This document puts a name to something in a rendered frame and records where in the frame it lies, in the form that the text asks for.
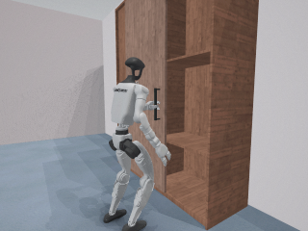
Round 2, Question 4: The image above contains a wardrobe door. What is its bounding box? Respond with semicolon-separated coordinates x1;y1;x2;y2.
124;0;167;193
118;6;126;83

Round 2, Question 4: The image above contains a left robot thigh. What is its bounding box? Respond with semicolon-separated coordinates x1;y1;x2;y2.
109;139;131;184

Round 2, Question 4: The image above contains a left robot foot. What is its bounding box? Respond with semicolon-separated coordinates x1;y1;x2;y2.
103;209;127;223

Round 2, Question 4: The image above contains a robot right upper arm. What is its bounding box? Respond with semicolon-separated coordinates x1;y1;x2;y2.
133;84;149;124

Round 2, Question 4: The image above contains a right robot forearm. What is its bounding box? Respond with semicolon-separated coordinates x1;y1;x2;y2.
139;113;161;148

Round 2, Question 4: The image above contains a robot right hand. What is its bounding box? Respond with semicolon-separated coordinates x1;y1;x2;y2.
155;143;171;167

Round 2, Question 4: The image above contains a left robot forearm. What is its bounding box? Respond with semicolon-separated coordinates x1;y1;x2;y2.
143;103;149;111

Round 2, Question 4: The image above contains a handle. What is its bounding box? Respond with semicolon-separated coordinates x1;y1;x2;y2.
154;88;160;120

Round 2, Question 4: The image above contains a robot left hand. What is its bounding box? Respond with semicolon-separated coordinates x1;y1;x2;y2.
147;100;161;111

